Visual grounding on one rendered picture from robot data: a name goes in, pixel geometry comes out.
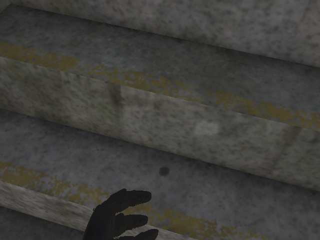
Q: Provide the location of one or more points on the robot left hand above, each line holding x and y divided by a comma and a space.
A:
104, 224

